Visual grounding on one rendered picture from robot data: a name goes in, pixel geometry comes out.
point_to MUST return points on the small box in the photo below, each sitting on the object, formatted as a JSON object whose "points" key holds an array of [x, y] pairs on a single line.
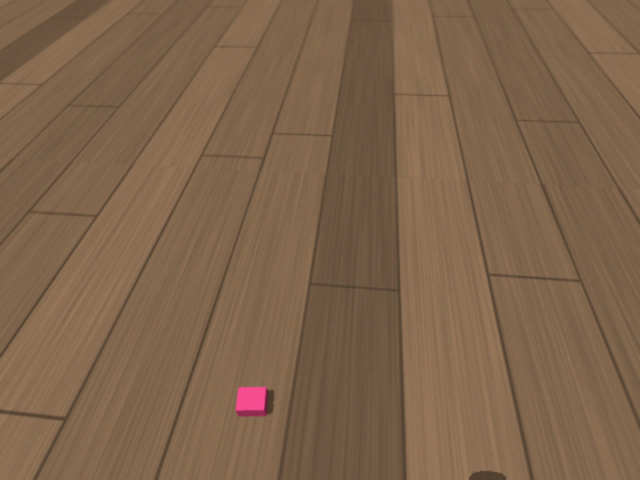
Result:
{"points": [[252, 401]]}

